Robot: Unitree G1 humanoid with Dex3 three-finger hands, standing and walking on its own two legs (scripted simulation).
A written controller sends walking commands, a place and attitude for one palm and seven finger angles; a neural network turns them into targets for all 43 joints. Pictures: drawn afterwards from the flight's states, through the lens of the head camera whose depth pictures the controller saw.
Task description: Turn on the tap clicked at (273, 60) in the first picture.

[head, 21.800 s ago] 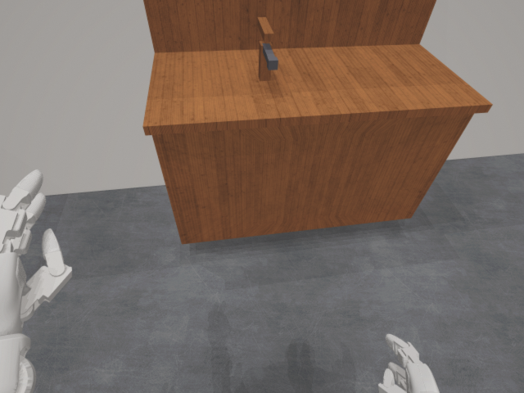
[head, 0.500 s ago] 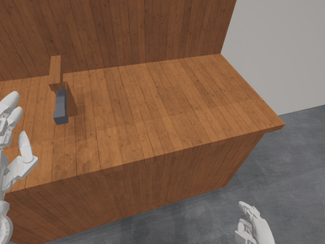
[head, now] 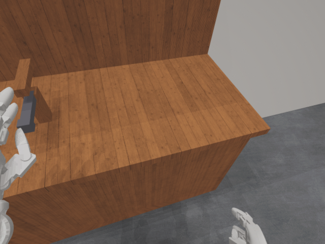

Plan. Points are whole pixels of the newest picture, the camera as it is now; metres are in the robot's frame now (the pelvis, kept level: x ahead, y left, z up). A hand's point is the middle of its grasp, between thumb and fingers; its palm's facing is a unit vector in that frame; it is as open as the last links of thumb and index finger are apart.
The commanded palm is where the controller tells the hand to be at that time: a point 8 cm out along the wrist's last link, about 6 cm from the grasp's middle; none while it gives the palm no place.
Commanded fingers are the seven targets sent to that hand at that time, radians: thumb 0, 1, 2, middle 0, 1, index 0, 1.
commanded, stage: come to a stop and stand still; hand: left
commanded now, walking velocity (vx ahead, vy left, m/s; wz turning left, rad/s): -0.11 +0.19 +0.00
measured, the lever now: (26, 125) +0.35 +0.37 +0.08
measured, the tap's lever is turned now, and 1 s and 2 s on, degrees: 0 0 0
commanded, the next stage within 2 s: look again from close up in 1.26 s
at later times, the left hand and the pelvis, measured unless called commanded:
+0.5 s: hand (44, 145) +0.24 +0.23 +0.18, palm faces +0.41 -0.79 -0.45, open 7.4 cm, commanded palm +0.18 +0.26 +0.19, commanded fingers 0.00 0.90 0.90 -0.20 -0.30 -0.20 -0.30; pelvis +0.02 -0.02 +0.01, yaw +1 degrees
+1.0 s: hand out of the picture +0.25 +0.31 +0.18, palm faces +0.43 -0.84 -0.33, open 7.5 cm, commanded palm +0.18 +0.33 +0.19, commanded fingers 0.00 0.90 0.90 -0.20 -0.30 -0.20 -0.30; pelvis +0.02 +0.06 +0.01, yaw -1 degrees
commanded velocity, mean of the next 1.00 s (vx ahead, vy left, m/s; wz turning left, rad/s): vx -0.03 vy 0.05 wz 0.00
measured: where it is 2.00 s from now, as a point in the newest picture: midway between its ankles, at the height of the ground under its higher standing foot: outside the picture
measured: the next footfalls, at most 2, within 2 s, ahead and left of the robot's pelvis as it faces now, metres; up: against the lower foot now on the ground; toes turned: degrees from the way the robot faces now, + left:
left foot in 0.02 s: +0.07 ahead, +0.12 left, +0.00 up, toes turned +4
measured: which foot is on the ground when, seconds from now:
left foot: up 0.00-0.00, down 0.02-1.00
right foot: down 0.00-1.00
